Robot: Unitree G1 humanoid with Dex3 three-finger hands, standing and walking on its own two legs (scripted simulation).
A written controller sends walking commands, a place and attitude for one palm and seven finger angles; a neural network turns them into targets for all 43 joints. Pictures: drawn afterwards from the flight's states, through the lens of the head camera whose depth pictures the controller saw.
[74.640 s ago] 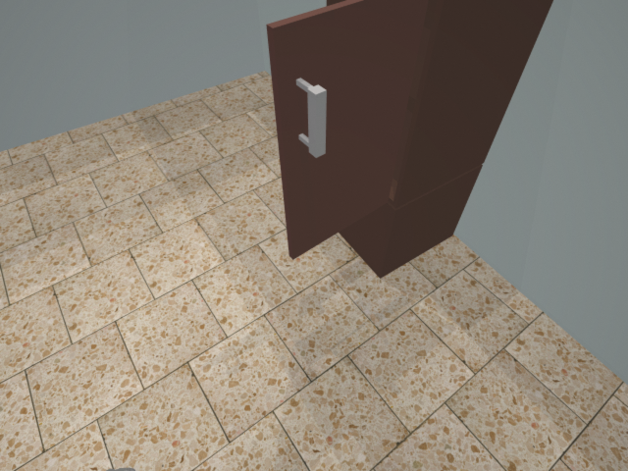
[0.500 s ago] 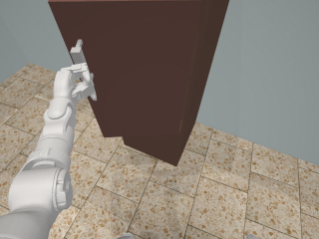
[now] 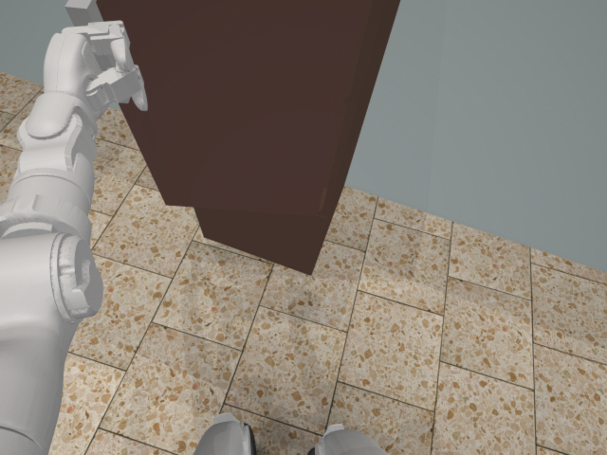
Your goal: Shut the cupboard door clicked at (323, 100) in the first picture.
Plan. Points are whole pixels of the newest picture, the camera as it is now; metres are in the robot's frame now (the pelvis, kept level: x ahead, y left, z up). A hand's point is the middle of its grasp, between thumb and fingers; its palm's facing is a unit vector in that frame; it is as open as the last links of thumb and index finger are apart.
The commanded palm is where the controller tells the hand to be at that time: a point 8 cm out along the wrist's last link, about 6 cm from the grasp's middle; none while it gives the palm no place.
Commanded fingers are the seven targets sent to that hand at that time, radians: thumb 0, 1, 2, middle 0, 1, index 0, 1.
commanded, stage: push the door shut along its arc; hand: left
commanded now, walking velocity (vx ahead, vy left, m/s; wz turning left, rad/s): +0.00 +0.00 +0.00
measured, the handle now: (108, 44) +0.62 +0.19 +0.14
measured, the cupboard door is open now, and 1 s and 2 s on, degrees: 17 7 7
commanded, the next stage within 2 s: pull the fist back off the door in 0.62 s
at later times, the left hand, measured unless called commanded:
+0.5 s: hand (170, 48) +0.59 +0.11 +0.15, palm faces -0.22 -0.98 +0.01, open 3.1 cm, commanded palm +0.60 +0.14 +0.14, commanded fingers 0.00 0.90 0.90 -1.30 -1.50 -1.30 -1.50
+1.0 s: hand (187, 42) +0.63 +0.09 +0.13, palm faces +0.10 -0.99 -0.05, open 3.0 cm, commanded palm +0.59 +0.12 +0.14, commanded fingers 0.00 0.90 0.90 -1.30 -1.50 -1.30 -1.50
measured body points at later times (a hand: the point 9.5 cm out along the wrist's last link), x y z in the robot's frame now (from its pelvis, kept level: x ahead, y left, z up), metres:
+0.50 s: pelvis +0.00 +0.01 -0.01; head +0.16 +0.02 +0.41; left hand +0.60 +0.16 +0.15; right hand -0.06 -0.26 -0.11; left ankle +0.05 +0.10 -0.69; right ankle -0.04 -0.10 -0.69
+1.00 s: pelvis +0.02 +0.00 -0.01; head +0.17 +0.00 +0.41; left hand +0.62 +0.14 +0.14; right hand -0.09 -0.23 -0.11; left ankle +0.05 +0.10 -0.69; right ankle -0.04 -0.10 -0.69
